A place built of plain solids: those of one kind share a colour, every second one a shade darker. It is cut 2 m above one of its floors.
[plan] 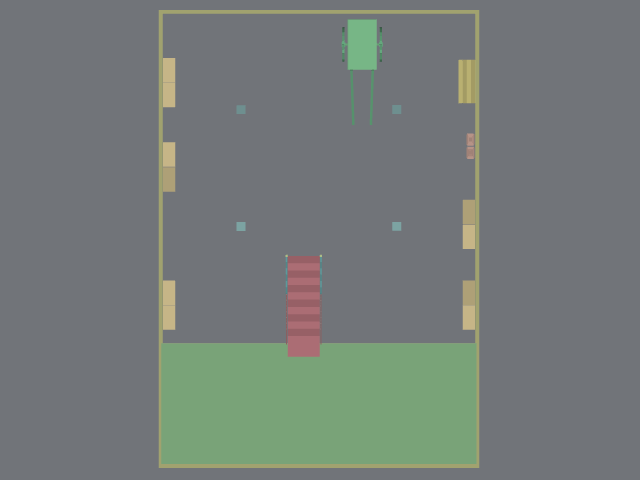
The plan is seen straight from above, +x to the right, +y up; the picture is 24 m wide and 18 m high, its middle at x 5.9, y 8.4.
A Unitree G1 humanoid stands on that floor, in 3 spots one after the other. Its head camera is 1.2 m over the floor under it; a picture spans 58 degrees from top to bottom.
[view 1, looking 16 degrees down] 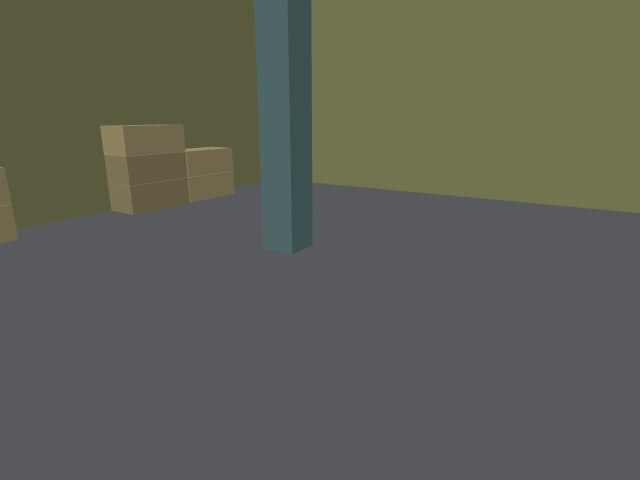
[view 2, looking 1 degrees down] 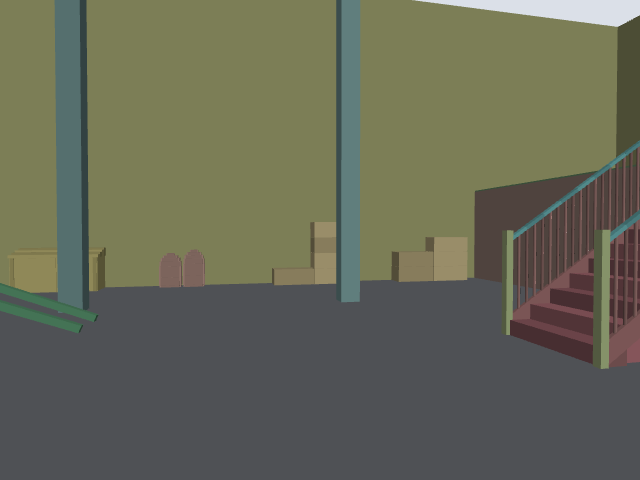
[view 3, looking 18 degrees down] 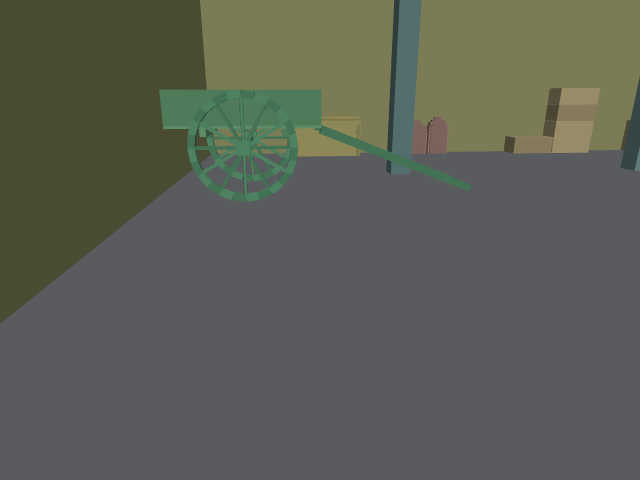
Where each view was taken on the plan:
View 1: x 5.29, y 10.10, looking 122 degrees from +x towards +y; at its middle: ground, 4.35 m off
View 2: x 1.47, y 11.10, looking -13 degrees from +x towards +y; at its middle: bales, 10.04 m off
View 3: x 1.47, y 15.28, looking -5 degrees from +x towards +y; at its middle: ground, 3.88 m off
